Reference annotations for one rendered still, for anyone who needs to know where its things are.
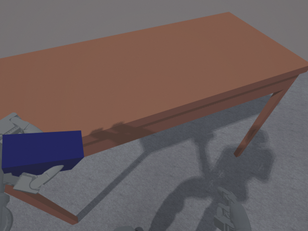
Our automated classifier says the sponge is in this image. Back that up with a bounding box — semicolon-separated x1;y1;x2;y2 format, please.
1;130;84;177

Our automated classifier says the robot left hand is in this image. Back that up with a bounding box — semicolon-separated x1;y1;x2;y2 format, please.
0;113;64;194

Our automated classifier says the robot right hand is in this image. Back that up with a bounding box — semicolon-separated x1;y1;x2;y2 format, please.
214;187;252;231

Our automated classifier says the table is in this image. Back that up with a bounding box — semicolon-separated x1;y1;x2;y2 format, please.
0;12;308;225

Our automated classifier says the robot left forearm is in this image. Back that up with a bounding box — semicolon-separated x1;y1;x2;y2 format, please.
0;193;13;231

